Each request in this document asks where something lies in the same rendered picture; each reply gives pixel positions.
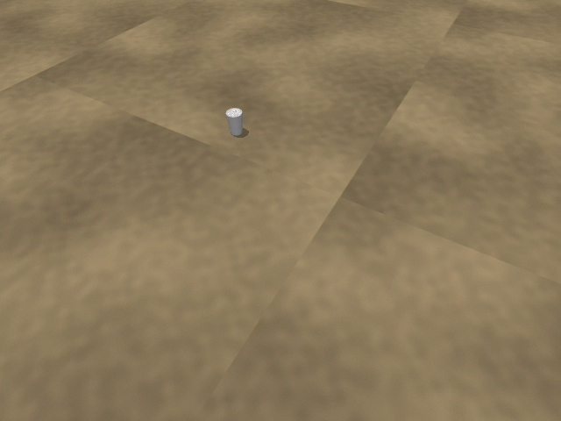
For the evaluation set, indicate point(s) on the cup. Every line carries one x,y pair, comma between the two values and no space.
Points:
235,121

